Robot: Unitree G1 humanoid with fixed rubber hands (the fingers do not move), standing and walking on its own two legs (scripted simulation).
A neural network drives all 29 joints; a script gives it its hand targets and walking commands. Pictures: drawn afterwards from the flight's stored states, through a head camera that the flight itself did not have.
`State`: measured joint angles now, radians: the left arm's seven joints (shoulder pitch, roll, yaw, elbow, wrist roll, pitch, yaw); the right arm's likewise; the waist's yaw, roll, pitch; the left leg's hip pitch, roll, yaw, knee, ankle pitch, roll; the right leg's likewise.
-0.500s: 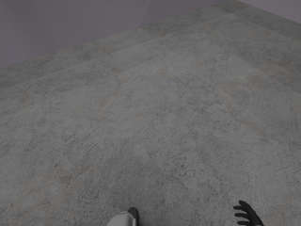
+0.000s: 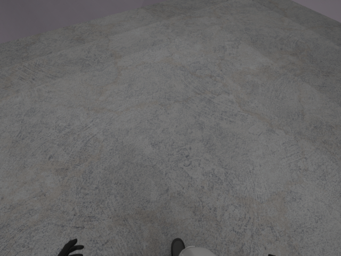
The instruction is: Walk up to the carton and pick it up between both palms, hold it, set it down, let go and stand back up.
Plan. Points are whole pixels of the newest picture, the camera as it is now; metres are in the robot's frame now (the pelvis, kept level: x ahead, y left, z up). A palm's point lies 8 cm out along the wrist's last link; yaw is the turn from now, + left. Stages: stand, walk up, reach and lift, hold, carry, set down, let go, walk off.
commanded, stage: walk up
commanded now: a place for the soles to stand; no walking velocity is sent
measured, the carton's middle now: out of the picture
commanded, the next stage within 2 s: none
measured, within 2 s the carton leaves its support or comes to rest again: neither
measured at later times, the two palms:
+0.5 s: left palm out of the picture -0.11 +0.30 -0.14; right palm out of the picture -0.07 -0.27 -0.09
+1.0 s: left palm out of the picture -0.17 +0.19 -0.09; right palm out of the picture -0.35 -0.35 -0.13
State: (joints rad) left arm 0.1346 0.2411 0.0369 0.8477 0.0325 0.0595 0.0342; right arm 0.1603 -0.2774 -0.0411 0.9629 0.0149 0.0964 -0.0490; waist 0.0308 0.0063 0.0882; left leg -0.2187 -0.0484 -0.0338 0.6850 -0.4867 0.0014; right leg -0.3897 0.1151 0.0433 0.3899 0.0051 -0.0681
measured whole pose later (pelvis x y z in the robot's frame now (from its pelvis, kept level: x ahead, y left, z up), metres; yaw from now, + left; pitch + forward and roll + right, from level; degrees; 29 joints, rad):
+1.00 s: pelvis -0.33 -0.05 +0.01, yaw -17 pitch +1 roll +1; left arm 0.16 0.24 0.05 0.85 0.02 0.06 0.02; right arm 0.15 -0.35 -0.07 0.95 0.02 0.07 -0.07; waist 0.01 0.06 0.11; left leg -0.36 -0.05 -0.02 0.95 -0.36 -0.02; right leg -0.32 0.14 0.15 0.41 -0.09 -0.08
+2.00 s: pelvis -0.65 -0.04 +0.01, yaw -54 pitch +0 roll +2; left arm 0.21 0.32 0.07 0.83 0.02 0.06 -0.04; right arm 0.19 -0.33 -0.06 0.87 -0.01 0.03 -0.07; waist 0.04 0.03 0.13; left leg -0.41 -0.05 0.02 0.88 -0.37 0.01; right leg -0.29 0.15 0.22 0.48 -0.15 -0.06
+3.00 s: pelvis -0.71 -0.09 -0.01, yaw -106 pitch +0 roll +0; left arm 0.35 0.28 0.05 0.72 0.01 -0.01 0.04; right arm 0.17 -0.30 0.06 0.54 -0.01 0.00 0.05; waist 0.03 0.09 0.09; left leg -0.52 0.00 -0.09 0.88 -0.23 -0.03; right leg -0.28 0.07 0.30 0.63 -0.34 0.07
